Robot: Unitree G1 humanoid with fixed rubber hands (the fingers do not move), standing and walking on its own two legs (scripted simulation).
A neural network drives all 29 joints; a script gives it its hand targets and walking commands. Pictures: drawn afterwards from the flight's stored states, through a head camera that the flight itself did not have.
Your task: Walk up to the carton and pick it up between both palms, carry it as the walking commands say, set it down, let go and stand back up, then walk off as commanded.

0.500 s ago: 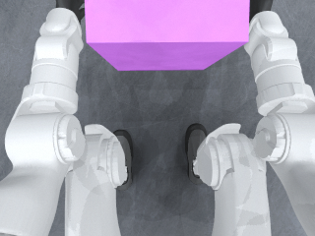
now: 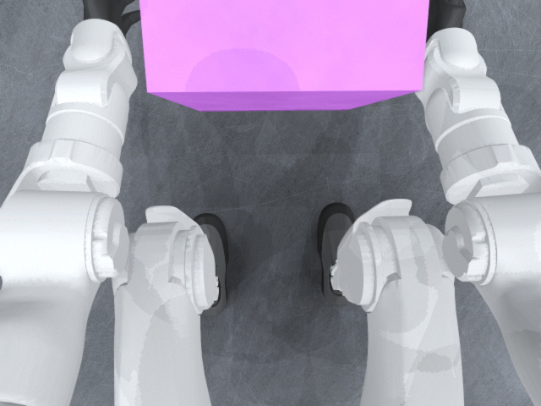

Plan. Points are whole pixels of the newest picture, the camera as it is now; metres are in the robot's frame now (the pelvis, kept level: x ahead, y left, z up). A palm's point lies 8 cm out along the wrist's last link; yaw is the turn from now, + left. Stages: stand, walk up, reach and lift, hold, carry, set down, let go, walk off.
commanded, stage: set down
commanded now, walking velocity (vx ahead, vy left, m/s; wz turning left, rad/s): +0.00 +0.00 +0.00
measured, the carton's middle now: (278, 49) +0.52 -0.01 -0.24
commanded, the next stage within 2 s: let go in 1.66 s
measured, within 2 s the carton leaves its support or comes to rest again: neither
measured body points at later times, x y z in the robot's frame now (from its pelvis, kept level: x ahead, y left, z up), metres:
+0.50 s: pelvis +0.01 +0.00 +0.00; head +0.36 +0.01 +0.28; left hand +0.55 +0.22 -0.15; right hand +0.53 -0.22 -0.15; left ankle +0.12 +0.13 -0.34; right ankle +0.13 -0.12 -0.34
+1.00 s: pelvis +0.02 +0.00 +0.11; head +0.34 +0.01 +0.43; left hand +0.56 +0.23 +0.01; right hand +0.54 -0.22 +0.00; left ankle +0.12 +0.13 -0.34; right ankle +0.13 -0.12 -0.34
